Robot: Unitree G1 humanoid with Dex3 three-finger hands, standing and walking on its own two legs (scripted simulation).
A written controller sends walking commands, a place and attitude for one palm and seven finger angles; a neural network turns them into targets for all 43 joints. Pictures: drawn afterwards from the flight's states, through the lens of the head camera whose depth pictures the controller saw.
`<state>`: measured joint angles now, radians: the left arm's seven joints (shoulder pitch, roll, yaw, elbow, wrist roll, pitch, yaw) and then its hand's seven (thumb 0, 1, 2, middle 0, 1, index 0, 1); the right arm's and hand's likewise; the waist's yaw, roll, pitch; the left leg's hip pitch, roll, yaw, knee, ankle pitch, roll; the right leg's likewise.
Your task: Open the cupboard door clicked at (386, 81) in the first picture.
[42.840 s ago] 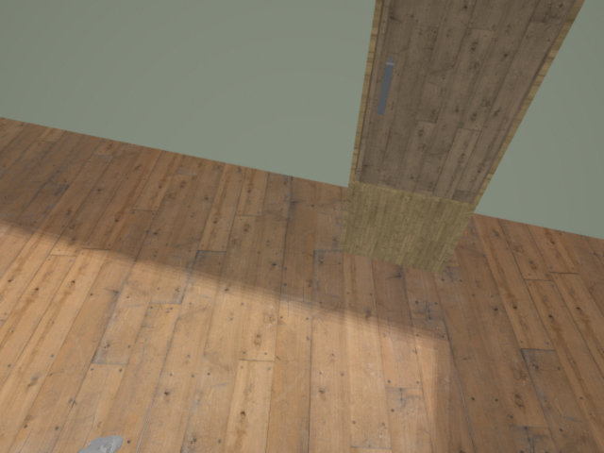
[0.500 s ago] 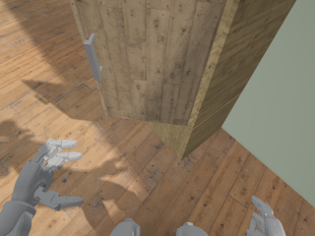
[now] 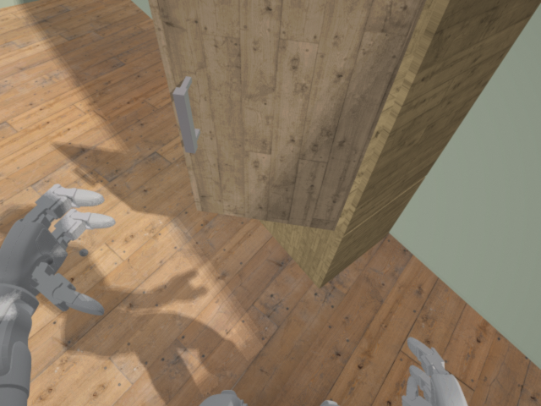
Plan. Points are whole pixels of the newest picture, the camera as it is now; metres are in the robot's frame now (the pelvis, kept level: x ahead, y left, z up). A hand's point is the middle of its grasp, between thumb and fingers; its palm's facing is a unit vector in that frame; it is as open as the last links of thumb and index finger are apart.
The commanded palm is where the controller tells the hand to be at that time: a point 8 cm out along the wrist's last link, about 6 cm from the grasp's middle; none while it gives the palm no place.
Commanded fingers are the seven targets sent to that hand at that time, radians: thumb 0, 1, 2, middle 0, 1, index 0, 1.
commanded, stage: raise the hand with hooked fingers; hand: left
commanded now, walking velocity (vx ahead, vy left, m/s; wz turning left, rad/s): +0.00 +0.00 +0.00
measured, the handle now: (189, 116) +0.59 +0.20 +0.06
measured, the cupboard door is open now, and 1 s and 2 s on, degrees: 44 44 44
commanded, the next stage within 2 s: move the hooked fingers beside the handle in 0.50 s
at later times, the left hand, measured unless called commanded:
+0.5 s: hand (98, 254) +0.29 +0.25 +0.07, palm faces -0.06 -1.00 -0.04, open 14.0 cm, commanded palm +0.26 +0.30 +0.07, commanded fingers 0.00 -0.50 0.30 -0.30 -1.20 -0.30 -1.20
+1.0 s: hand (119, 210) +0.36 +0.25 +0.07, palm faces -0.10 -0.99 -0.02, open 14.0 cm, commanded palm +0.33 +0.30 +0.07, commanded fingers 0.00 -0.50 0.30 -0.30 -1.20 -0.30 -1.20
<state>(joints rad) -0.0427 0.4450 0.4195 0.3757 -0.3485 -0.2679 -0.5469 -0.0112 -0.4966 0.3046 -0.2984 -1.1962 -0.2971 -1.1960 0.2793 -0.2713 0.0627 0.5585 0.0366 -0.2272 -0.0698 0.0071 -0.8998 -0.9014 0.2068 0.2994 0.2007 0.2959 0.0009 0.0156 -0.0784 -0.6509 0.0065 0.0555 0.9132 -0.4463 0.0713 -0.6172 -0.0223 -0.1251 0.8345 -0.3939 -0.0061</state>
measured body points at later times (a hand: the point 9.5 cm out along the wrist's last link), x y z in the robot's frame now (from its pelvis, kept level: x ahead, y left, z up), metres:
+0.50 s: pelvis +0.00 -0.01 +0.00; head +0.05 +0.00 +0.45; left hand +0.29 +0.31 +0.07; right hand +0.15 -0.26 -0.07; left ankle +0.01 +0.06 -0.69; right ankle +0.01 -0.12 -0.69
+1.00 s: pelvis +0.00 -0.03 +0.00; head +0.07 -0.01 +0.44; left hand +0.36 +0.30 +0.08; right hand +0.11 -0.30 -0.09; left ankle +0.01 +0.06 -0.69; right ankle +0.01 -0.12 -0.69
